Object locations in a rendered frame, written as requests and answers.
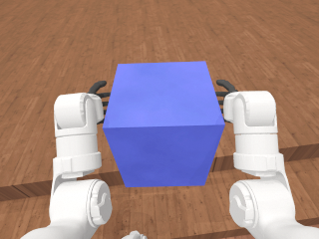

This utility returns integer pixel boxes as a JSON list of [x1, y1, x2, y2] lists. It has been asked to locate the left robot shin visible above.
[[130, 230, 140, 234]]

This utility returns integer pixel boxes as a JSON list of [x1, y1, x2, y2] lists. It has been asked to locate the robot left upper arm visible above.
[[20, 179, 113, 239]]

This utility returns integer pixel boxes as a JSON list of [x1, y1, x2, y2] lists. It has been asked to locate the right robot forearm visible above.
[[223, 91, 296, 213]]

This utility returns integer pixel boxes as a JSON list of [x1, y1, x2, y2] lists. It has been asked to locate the robot right upper arm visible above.
[[229, 178, 319, 239]]

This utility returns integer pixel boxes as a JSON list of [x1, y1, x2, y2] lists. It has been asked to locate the robot left hand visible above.
[[87, 81, 111, 124]]

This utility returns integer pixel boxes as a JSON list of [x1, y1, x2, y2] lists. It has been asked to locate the carton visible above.
[[102, 61, 225, 187]]

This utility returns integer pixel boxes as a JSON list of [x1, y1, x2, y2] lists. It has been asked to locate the left robot forearm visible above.
[[49, 93, 104, 220]]

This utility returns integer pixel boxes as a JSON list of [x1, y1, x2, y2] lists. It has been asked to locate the robot right hand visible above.
[[215, 80, 238, 123]]

